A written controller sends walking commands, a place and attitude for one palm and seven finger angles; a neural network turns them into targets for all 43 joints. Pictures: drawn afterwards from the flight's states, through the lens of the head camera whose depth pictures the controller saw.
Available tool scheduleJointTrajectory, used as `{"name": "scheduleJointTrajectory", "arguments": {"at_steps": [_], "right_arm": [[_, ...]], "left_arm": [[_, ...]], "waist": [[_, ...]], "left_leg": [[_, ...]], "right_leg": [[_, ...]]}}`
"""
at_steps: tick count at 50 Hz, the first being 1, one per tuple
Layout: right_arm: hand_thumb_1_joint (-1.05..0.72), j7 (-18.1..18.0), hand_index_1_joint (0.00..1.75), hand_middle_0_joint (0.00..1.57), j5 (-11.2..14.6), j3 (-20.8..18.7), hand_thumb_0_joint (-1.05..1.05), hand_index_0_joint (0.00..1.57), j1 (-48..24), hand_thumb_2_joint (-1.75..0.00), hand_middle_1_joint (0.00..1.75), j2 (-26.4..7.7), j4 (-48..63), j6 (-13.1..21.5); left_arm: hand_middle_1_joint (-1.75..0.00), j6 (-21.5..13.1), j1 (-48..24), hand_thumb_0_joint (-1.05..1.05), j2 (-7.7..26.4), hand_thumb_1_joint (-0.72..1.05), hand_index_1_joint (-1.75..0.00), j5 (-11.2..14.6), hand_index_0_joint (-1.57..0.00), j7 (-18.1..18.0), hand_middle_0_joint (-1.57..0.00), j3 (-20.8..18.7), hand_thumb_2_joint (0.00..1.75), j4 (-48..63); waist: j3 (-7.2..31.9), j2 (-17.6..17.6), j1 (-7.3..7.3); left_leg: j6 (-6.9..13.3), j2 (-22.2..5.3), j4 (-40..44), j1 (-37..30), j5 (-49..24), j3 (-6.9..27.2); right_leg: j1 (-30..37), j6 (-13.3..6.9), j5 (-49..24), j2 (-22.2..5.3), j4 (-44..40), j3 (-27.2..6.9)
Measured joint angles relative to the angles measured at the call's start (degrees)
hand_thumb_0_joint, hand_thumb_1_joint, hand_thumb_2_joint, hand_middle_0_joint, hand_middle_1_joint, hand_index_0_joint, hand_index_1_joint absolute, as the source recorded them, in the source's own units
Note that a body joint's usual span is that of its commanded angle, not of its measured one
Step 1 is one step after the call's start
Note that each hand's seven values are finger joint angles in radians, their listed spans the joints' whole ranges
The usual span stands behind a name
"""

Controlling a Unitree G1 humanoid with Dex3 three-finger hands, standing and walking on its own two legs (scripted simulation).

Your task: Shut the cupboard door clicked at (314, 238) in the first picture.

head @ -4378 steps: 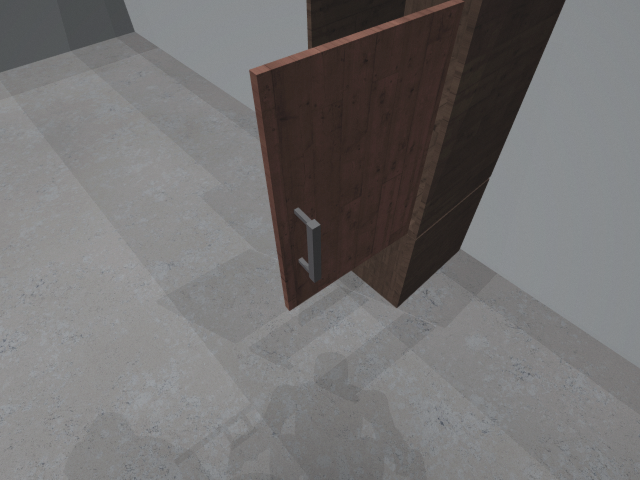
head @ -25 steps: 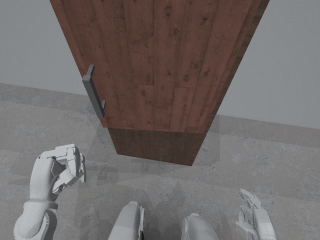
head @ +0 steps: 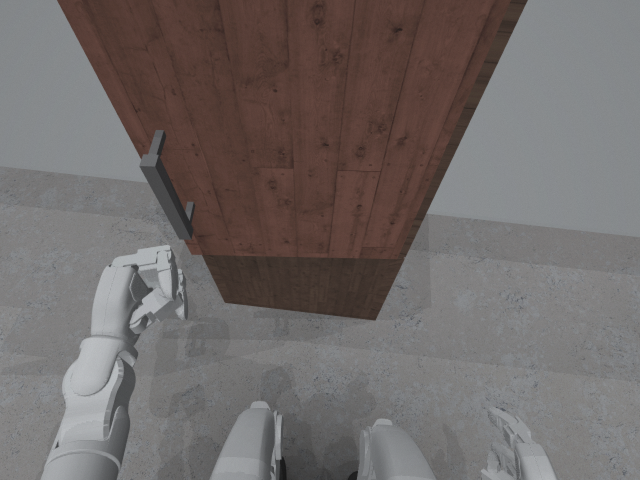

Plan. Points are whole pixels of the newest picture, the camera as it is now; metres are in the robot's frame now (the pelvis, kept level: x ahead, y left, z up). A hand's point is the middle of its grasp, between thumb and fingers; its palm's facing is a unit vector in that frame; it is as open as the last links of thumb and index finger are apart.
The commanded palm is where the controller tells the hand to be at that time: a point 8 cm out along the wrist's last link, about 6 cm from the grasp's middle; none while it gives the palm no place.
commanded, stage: bring the fist close to the handle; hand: left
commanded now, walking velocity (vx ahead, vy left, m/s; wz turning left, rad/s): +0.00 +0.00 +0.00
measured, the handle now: (173, 190) +0.48 +0.23 +0.02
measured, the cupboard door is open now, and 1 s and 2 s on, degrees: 6 6 0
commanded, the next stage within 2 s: push the door shut along its arc in 0.70 s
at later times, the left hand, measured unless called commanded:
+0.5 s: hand (189, 247) +0.38 +0.19 +0.03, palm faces +0.04 -1.00 -0.04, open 3.1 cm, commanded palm +0.36 +0.24 +0.03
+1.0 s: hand (190, 242) +0.39 +0.19 +0.03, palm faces +0.01 -1.00 -0.05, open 3.1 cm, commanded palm +0.38 +0.24 +0.03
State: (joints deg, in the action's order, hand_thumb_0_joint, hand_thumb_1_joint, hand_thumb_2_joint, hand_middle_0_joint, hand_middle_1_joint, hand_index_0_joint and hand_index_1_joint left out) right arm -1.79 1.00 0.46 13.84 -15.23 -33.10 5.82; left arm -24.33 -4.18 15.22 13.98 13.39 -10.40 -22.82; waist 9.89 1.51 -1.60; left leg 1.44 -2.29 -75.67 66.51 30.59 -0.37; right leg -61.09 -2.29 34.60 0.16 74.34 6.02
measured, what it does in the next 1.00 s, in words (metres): stands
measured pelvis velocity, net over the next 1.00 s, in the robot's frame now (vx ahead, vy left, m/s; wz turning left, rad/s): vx -0.01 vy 0.00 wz -0.01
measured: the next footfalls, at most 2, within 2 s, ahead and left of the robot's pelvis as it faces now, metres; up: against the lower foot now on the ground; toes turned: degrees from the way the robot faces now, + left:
none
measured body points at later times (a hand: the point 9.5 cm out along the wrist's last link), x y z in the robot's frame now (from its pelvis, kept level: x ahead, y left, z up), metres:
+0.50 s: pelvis +0.00 +0.00 +0.00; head +0.11 +0.01 +0.43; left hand +0.38 +0.24 +0.03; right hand +0.10 -0.26 -0.12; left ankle +0.05 +0.10 -0.61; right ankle +0.01 -0.10 -0.61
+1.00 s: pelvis -0.01 +0.00 -0.01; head +0.10 +0.01 +0.43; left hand +0.39 +0.24 +0.03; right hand +0.11 -0.27 -0.12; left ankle +0.05 +0.10 -0.61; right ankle +0.01 -0.10 -0.61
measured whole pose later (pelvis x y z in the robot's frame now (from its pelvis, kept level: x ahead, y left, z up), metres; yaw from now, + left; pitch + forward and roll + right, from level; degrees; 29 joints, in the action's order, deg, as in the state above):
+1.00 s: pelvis -0.01 +0.00 -0.01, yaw +0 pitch +23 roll -2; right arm -1.5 0.7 0.6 13.5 -15.0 -35.3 1.8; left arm -30.5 -25.6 18.4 10.3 13.6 -15.4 -46.0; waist 9.7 1.0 -3.7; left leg 1.2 -2.6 -76.1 69.4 29.5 -0.6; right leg -64.5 -2.6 33.7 0.5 75.4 5.7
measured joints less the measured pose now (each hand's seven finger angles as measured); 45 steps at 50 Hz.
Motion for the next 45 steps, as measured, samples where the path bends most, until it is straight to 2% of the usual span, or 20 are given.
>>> {"name": "scheduleJointTrajectory", "arguments": {"at_steps": [7,13,17,21,25,34,39,45], "right_arm": [[-0.90,0.1,0.30,0.20,-0.7,-0.2,0.01,0.20,-1.1,-0.90,0.30,0.4,-1.3,0.0],[-0.90,0.8,0.30,0.20,-0.3,0.0,0.01,0.20,-0.6,-0.90,0.30,0.6,-0.9,-1.6],[-0.90,0.8,0.30,0.20,-0.2,0.0,0.01,0.20,0.3,-0.90,0.30,0.6,-1.3,-2.1],[-0.90,1.0,0.30,0.20,-0.5,0.0,0.01,0.20,1.0,-0.90,0.30,0.8,-1.8,-2.5],[-0.90,1.4,0.30,0.20,-0.7,-0.2,0.01,0.20,1.5,-0.90,0.30,0.7,-2.0,-3.3],[-0.90,1.1,0.30,0.20,-0.4,-0.4,0.01,0.20,1.8,-0.90,0.30,0.4,-2.1,-4.2],[-0.90,1.0,0.30,0.20,-0.5,-0.4,0.01,0.20,1.3,-0.90,0.30,0.4,-2.3,-4.1],[-0.90,0.9,0.30,0.20,-0.4,-0.4,0.01,0.20,0.5,-0.90,0.30,0.3,-1.8,-4.3]], "left_arm": [[-1.50,-3.6,-7.7,0.01,-0.2,0.90,-1.50,-1.3,-1.30,-2.7,-1.30,-2.2,0.90,-4.4],[-1.50,-1.4,-12.4,0.01,1.6,0.90,-1.50,-2.0,-1.30,-2.0,-1.29,-2.8,0.90,-10.4],[-1.50,-1.4,-13.8,0.01,0.7,0.90,-1.50,-1.8,-1.30,-1.9,-1.29,-2.6,0.90,-12.8],[-1.50,-3.7,-15.0,0.01,-0.2,0.90,-1.50,-2.4,-1.30,-3.1,-1.30,-3.6,0.90,-14.2],[-1.50,-5.3,-15.5,0.01,0.3,0.90,-1.50,-3.6,-1.30,-3.7,-1.30,-3.9,0.90,-15.3],[-1.50,-5.4,-15.1,0.01,0.5,0.90,-1.50,-2.7,-1.30,-3.2,-1.30,-4.0,0.90,-16.3],[-1.50,-6.6,-16.0,0.01,0.6,0.90,-1.50,-3.2,-1.30,-3.0,-1.30,-4.1,0.90,-17.4],[-1.50,-6.3,-17.0,0.01,1.3,0.90,-1.50,-3.3,-1.30,-1.8,-1.30,-3.9,0.90,-19.0]], "waist": [[0.2,-0.6,-0.63],[0.5,0.0,-1.12],[0.3,0.2,-1.11],[0.5,-0.1,-1.45],[0.5,-0.1,-1.79],[0.1,-0.1,-1.73],[0.3,-0.3,-1.66],[0.3,-0.3,-1.70]], "left_leg": [[0.1,-0.1,-0.8,1.8,0.0,-0.3],[0.3,-0.1,-0.6,2.2,-0.1,-0.6],[0.4,-0.1,0.2,1.8,-0.5,-0.9],[0.4,-0.2,0.3,2.0,-0.7,-1.1],[0.3,-0.3,0.0,2.2,-0.6,-1.1],[0.2,-0.3,0.7,1.7,-1.1,-1.1],[0.0,-0.2,0.7,1.7,-1.2,-0.9],[-0.1,-0.2,0.4,1.8,-1.1,-0.7]], "right_leg": [[-1.9,0.1,0.0,0.0,1.0,-0.3],[-2.5,0.3,-0.3,0.0,0.7,-0.6],[-2.3,0.5,-0.8,0.0,0.1,-1.0],[-2.7,0.4,-0.9,0.1,0.2,-1.2],[-2.9,0.3,-0.8,0.2,0.5,-1.2],[-2.5,0.2,-1.2,0.2,0.0,-1.2],[-2.5,0.0,-1.1,0.2,0.1,-1.0],[-2.6,-0.2,-1.0,0.2,0.4,-0.8]]}}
